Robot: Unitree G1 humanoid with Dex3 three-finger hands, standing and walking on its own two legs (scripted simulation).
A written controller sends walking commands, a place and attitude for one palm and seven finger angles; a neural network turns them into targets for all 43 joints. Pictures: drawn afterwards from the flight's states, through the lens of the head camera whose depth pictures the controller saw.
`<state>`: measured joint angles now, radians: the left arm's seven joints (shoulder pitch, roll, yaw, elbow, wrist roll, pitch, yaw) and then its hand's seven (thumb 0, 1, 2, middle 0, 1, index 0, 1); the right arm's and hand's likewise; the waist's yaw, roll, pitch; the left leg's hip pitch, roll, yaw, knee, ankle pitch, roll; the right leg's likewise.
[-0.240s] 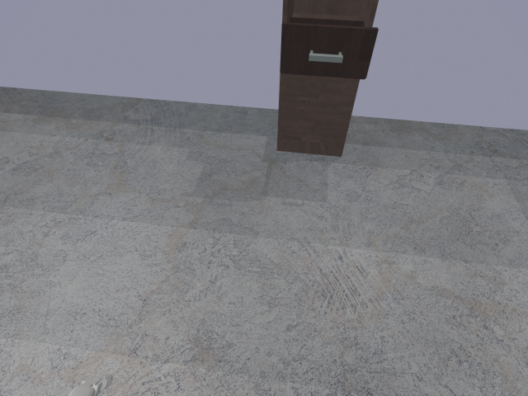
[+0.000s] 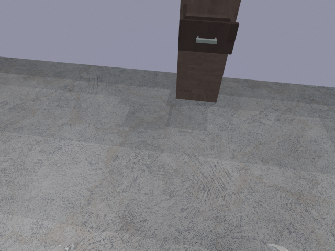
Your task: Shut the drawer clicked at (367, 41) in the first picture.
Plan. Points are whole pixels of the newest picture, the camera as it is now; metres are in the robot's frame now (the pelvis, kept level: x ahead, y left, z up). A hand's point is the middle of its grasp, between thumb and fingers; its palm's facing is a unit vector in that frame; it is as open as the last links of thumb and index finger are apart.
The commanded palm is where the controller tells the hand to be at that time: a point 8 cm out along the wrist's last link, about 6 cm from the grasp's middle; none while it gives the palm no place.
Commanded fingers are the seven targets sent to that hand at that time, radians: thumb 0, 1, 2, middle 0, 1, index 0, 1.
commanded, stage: stand and wait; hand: left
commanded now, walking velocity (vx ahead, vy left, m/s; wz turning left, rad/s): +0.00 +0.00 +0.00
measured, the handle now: (206, 39) +1.25 -0.16 -0.04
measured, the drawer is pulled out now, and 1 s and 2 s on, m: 0.29 0.29 0.29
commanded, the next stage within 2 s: look at it before walking up in 0.72 s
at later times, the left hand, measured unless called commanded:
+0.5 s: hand out of the picture +0.05 +0.24 -0.15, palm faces -0.02 -0.94 -0.34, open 7.4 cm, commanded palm none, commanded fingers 0.00 0.90 0.90 -0.20 -0.30 -0.20 -0.30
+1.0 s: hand out of the picture +0.05 +0.24 -0.15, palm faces -0.03 -0.95 -0.32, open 7.4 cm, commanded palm none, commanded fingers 0.00 0.90 0.90 -0.20 -0.30 -0.20 -0.30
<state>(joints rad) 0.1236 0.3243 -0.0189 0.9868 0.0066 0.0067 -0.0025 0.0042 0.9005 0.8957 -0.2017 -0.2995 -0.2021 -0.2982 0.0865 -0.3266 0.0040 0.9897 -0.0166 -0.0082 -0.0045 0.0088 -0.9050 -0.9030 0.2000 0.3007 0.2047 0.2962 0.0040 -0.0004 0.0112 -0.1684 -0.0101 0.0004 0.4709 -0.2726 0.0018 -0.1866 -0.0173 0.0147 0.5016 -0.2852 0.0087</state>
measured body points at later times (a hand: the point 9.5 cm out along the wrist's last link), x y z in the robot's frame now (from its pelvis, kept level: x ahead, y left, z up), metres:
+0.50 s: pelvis -0.02 -0.01 +0.00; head -0.02 -0.01 +0.45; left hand +0.05 +0.29 -0.13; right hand +0.05 -0.31 -0.13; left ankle -0.01 +0.12 -0.74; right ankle -0.01 -0.12 -0.74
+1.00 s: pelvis -0.02 -0.01 +0.01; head -0.01 -0.01 +0.46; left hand +0.05 +0.28 -0.13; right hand +0.05 -0.30 -0.13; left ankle -0.01 +0.12 -0.74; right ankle -0.01 -0.12 -0.74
